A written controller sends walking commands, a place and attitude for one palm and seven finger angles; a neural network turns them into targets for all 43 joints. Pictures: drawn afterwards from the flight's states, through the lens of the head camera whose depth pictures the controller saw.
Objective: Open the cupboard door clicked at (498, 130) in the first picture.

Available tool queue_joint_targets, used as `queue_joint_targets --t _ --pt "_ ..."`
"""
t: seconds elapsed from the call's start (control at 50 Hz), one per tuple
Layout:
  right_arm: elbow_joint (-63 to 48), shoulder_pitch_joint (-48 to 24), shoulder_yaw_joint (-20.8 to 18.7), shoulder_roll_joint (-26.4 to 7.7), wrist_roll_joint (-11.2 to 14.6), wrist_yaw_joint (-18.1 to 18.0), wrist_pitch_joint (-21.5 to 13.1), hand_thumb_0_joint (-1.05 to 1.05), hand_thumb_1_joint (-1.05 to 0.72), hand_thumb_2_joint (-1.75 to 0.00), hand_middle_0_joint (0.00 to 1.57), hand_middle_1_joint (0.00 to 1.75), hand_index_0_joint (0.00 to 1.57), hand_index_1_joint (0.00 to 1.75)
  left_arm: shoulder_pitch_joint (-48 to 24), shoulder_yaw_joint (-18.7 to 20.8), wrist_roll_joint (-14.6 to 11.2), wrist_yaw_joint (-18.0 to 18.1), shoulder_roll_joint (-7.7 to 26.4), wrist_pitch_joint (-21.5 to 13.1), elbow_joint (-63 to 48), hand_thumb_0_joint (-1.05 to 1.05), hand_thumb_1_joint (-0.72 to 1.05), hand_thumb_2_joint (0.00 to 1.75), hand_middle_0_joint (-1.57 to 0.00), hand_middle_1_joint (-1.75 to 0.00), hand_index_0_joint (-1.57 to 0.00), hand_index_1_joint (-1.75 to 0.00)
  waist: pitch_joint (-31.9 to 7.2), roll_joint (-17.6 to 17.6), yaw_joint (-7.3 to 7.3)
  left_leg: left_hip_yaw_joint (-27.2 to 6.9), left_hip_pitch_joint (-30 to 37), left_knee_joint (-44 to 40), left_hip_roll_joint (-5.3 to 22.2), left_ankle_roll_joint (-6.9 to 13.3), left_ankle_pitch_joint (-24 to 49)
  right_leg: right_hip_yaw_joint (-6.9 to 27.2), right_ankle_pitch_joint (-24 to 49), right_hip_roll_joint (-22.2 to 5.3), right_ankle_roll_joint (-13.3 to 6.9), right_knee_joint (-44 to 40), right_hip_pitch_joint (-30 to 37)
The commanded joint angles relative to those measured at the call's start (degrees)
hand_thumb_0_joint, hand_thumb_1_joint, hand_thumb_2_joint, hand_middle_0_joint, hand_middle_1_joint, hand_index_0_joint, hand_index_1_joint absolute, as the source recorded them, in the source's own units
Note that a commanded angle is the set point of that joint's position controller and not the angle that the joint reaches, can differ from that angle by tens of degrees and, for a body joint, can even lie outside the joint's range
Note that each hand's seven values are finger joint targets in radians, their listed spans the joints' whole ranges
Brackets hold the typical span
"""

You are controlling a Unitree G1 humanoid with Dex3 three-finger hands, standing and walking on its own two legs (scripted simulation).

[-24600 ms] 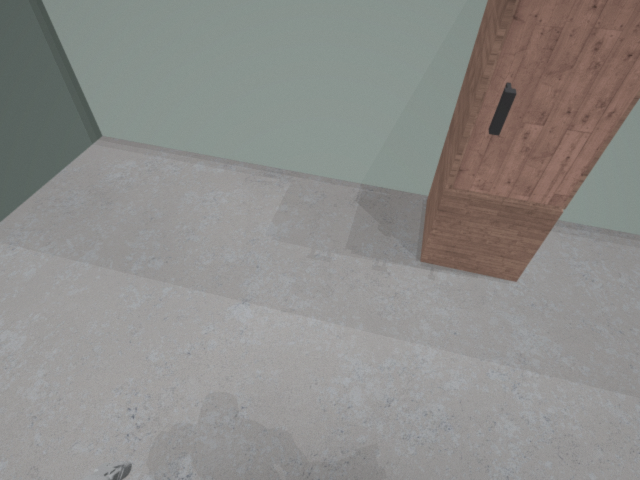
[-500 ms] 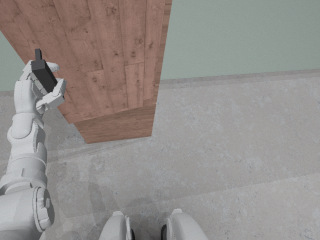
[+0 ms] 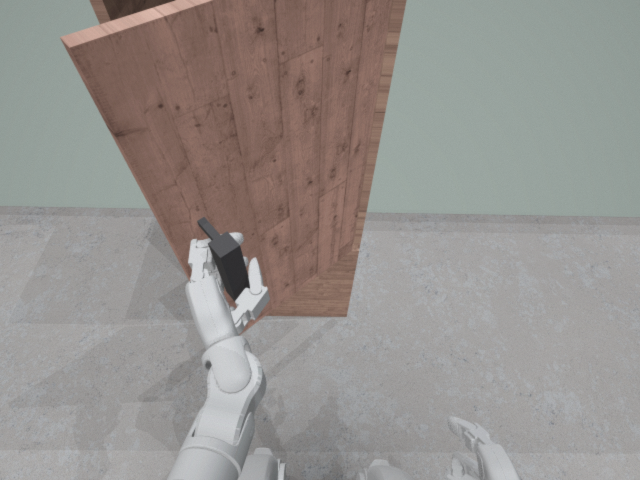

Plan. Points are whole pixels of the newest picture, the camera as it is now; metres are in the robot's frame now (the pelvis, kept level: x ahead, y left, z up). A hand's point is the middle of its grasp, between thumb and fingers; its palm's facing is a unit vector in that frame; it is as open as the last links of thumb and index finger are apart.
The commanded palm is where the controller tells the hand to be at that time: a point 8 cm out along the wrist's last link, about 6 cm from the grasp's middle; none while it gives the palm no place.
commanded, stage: pull the door open along its arc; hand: left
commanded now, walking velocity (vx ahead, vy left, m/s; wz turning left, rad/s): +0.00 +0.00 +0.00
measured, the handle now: (223, 259) +0.38 +0.15 +0.03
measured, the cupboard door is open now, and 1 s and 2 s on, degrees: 42 53 58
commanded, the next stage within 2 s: open thumb and fingers to let go in 0.10 s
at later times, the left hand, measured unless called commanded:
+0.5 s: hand (292, 306) +0.32 +0.05 +0.03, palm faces +0.43 -0.90 -0.03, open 7.7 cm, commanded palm +0.27 +0.10 +0.03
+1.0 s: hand (293, 310) +0.31 +0.05 +0.03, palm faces +0.36 -0.93 -0.01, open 14.7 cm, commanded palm +0.26 +0.10 +0.03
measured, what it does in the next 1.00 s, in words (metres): stands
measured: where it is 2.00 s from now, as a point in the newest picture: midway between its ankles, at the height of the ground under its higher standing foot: outside the picture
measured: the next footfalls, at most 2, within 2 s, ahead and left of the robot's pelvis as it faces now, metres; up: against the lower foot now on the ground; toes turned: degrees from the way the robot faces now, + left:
none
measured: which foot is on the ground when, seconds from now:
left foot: down 0.00-1.00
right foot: down 0.00-1.00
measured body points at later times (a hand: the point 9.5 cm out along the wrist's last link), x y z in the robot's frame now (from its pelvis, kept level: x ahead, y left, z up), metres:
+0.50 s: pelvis -0.01 -0.04 +0.00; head +0.05 -0.05 +0.44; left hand +0.29 +0.10 +0.04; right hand +0.16 -0.25 -0.12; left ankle +0.01 +0.11 -0.66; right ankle -0.01 -0.09 -0.66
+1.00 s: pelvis -0.01 -0.02 +0.00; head +0.05 -0.03 +0.44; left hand +0.29 +0.10 +0.04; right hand +0.16 -0.23 -0.11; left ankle +0.01 +0.11 -0.66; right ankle -0.01 -0.09 -0.66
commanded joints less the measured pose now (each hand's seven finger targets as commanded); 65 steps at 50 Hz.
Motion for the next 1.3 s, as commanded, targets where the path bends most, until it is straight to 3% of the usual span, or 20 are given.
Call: queue_joint_targets --t 0.0,0.1,0.16,0.18,0.2,0.24,0.3,0.38,0.58,0.62,0.78,0.84,0.98,1.1,1.12,1.14,1.16,1.18,1.22,1.28 --pt "-7.0 -0.9 -2.8 -6.7 -0.2 -0.8 -3.6 0.0 -0.9 -0.9 0.2 0.3 0.2 0.3 -8.5 -8.8 3.8 -0.1 -5.1 -3.8 -15.6 0.0 0.9 0.9 -0.4 -1.35 -0.4 -1.35 -17.1 -0.2 -1.32 -1.9 14.1 -6.7 -0.9 -0.3 19.4 2.2 22.5 -0.1 1.0 -7.6 10.0" --pt "-8.6 -3.3 -1.9 -5.4 -0.4 -1.4 -5.3 0.0 -0.9 -0.9 0.2 0.3 0.2 0.3 1.4 -9.7 4.1 0.3 -6.2 -2.0 -17.8 0.0 0.9 0.9 -0.4 -1.35 -0.4 -1.35 -16.0 -3.8 0.37 -1.5 11.6 -7.0 -1.7 -0.1 16.2 3.6 22.2 -1.0 1.4 -9.4 13.3" --pt "-7.5 -4.2 -1.3 -5.2 -0.3 -2.2 -5.8 0.0 -0.9 -0.9 0.2 0.3 0.2 0.3 -5.4 -8.0 3.4 1.9 -5.1 -1.0 -15.8 0.0 0.9 0.9 -0.4 -1.35 -0.4 -1.35 -11.9 -4.6 -0.76 -1.9 9.0 -6.2 -2.2 -0.3 12.0 5.4 18.2 -2.0 2.1 -11.2 11.3" --pt "-6.7 -4.4 -1.2 -5.5 -0.3 -2.6 -5.9 0.0 -0.9 -0.9 0.2 0.3 0.2 0.3 -10.7 -5.4 3.4 2.8 -2.2 -1.0 -14.6 0.0 0.9 0.9 -0.4 -1.35 -0.4 -1.35 -10.8 -6.4 -1.66 -2.2 7.4 -5.7 -2.3 -0.2 9.9 6.6 14.4 -2.4 2.5 -12.2 10.3" --pt "-6.5 -5.3 -1.3 -5.3 -0.4 -2.9 -5.9 0.0 -0.9 -0.9 0.2 0.3 0.2 0.3 -12.1 -4.0 3.1 3.4 -1.5 -1.1 -14.3 0.0 0.83 0.87 -0.4 -1.34 -0.4 -1.34 -10.9 -5.2 -0.9 -2.1 6.4 -5.4 -2.5 -0.3 8.4 8.0 11.6 -3.0 2.7 -13.1 10.4" --pt "-6.3 -5.8 -0.9 -4.8 -0.3 -3.3 -6.0 0.0 -0.9 -0.9 0.2 0.3 0.2 0.3 -10.6 -1.9 2.2 3.6 -0.5 -1.0 -12.1 0.0 0.69 0.81 -0.38 -1.33 -0.38 -1.33 -11.2 -7.5 -0.49 -2.2 4.3 -4.7 -2.8 -0.4 7.2 10.9 10.7 -4.3 3.4 -14.8 12.8" --pt "-5.8 -5.7 -1.1 -4.5 -0.5 -3.7 -6.1 0.0 -0.9 -0.9 0.2 0.3 0.2 0.3 -11.4 -1.6 2.0 3.3 0.1 -1.6 -12.6 0.0 0.48 0.72 -0.37 -1.3 -0.37 -1.3 -13.3 -6.1 -0.68 -1.9 3.6 -4.0 -2.9 -0.5 7.3 13.1 12.9 -5.3 4.0 -15.3 14.8" --pt "-5.2 -4.6 -1.7 -4.9 -0.5 -3.7 -5.9 0.0 -0.9 -0.9 0.2 0.3 0.2 0.3 -11.3 -3.0 2.0 1.6 -0.8 -2.3 -12.0 0.0 0.2 0.6 -0.35 -1.27 -0.35 -1.27 -14.9 -6.8 -1.38 -2.1 3.8 -3.9 -2.6 -0.5 9.1 12.7 17.9 -5.4 4.2 -13.9 15.9" --pt "-6.0 -2.7 -2.5 -5.7 -0.2 -3.1 -5.6 0.0 -0.9 -0.9 0.2 0.3 0.2 0.3 -5.2 -3.0 0.9 -0.6 -0.7 -2.9 -13.1 0.0 -0.5 0.3 -0.3 -1.2 -0.3 -1.2 -16.1 -8.3 -0.34 -2.4 3.8 -4.5 -2.6 -0.6 12.4 11.6 27.2 -5.4 4.3 -12.1 18.7" --pt "-6.2 -2.7 -2.5 -5.6 -0.3 -2.9 -5.8 0.0 -0.9 -0.9 0.2 0.3 0.2 0.3 -4.6 -4.3 0.6 -0.7 -2.5 -2.9 -13.7 0.0 -0.5 0.3 -0.3 -1.2 -0.3 -1.2 -15.8 -7.3 -0.32 -2.0 5.0 -4.7 -2.7 -0.6 12.4 10.5 26.7 -5.0 4.2 -11.9 17.3" --pt "-6.2 -2.4 -2.5 -5.9 -0.4 -3.0 -6.0 0.0 -0.9 -0.9 0.2 0.3 0.2 0.3 -5.6 -3.5 2.1 0.7 -1.6 -2.7 -13.3 0.0 -0.5 0.3 -0.23 -0.8 -0.23 -0.8 -14.9 -7.1 -0.24 -2.1 6.2 -5.0 -2.4 -0.3 12.6 8.0 22.1 -3.7 3.1 -10.8 14.0" --pt "-6.6 -2.4 -2.4 -5.8 -0.6 -2.7 -6.1 0.0 -0.9 -0.9 0.2 0.3 0.2 0.3 -5.5 -5.9 3.1 1.1 -4.1 -2.5 -13.9 0.0 -0.5 0.3 -0.21 -0.65 -0.21 -0.65 -15.8 -5.1 -0.53 -1.7 8.5 -5.1 -2.3 -0.2 14.3 5.8 23.1 -2.7 2.5 -9.3 12.1" --pt "-7.4 -2.5 -2.1 -5.7 -0.3 -2.6 -6.3 0.0 -0.9 -0.9 0.2 0.3 0.2 0.3 -4.7 -6.0 3.0 1.8 -4.2 -1.0 -15.4 0.0 -0.5 0.3 -0.15 -0.3 -0.15 -0.3 -15.4 -4.9 0.05 -2.0 9.6 -5.7 -2.1 -0.3 15.2 4.3 21.1 -1.6 1.8 -8.9 11.6" --pt "-7.7 -3.6 -1.7 -5.6 -0.4 -2.3 -6.6 0.0 -0.9 -0.9 0.2 0.3 0.2 0.3 -5.6 -7.0 3.1 2.7 -6.3 0.0 -14.8 0.0 -0.5 0.3 -0.15 -0.3 -0.15 -0.3 -14.5 -3.2 0.13 -2.2 10.4 -5.8 -1.9 -0.4 14.7 2.9 17.7 -0.9 1.2 -8.1 8.9" --pt "-7.0 0.2 -2.1 -8.4 0.2 -2.0 -5.9 0.0 -0.9 -0.9 0.2 0.3 0.2 0.3 -4.4 -19.9 8.8 -9.7 0.0 -2.7 -17.8 0.0 -0.5 0.3 -0.15 -0.3 -0.15 -0.3 -12.5 -4.6 -5.33 -2.2 10.6 -4.1 -2.0 0.7 14.9 5.5 22.6 -1.8 1.7 -7.7 7.4" --pt "-8.0 0.5 -2.4 -7.6 0.6 -2.3 -5.7 0.0 -0.9 -0.9 0.2 0.3 0.2 0.3 -6.4 -14.7 6.5 -16.2 4.6 -5.4 -19.8 0.0 -0.5 0.3 -0.15 -0.3 -0.15 -0.3 -15.1 -4.2 -3.52 -2.2 9.6 -3.3 -2.1 1.0 15.6 6.1 25.8 -2.3 1.5 -7.0 9.9" --pt "-8.4 0.1 -2.5 -7.8 0.7 -2.8 -5.4 0.0 -0.9 -0.9 0.2 0.3 0.2 0.3 -6.8 -12.8 5.4 -20.4 7.7 -7.2 -20.8 0.0 -0.5 0.3 -0.15 -0.3 -0.15 -0.3 -17.8 -3.7 -2.42 -2.1 9.1 -3.0 -2.3 1.1 16.0 7.2 28.6 -2.6 1.7 -6.2 12.5" --pt "-9.0 0.5 -2.4 -7.8 1.2 -3.1 -5.2 0.0 -0.9 -0.9 0.2 0.3 0.2 0.3 -6.5 -13.0 4.4 -24.0 8.4 -8.1 -22.1 0.0 -0.5 0.3 -0.15 -0.3 -0.15 -0.3 -19.2 -2.5 -2.57 -2.2 9.9 -3.1 -2.2 1.1 16.7 7.1 29.1 -2.5 1.5 -5.4 13.0" --pt "-10.6 -0.4 -2.1 -7.6 2.4 -3.4 -5.6 0.0 -0.9 -0.9 0.2 0.3 0.2 0.3 -3.2 -12.3 -1.3 -29.9 6.6 -8.4 -22.4 0.0 -0.5 0.3 -0.15 -0.3 -0.15 -0.3 -17.6 -1.3 -1.46 -2.1 10.9 -3.7 -2.3 0.8 15.1 6.5 25.5 -2.0 1.2 -6.4 12.1" --pt "-12.7 -2.3 -1.3 -7.7 4.0 -3.6 -6.2 0.0 -0.9 -0.9 0.2 0.3 0.2 0.3 0.6 -11.3 -10.4 -31.1 1.1 -5.5 -21.8 0.0 -0.5 0.3 -0.15 -0.3 -0.15 -0.3 -12.9 -3.2 -0.56 -2.3 11.7 -6.3 -2.3 0.5 10.7 4.5 15.5 -0.9 1.1 -9.2 10.1"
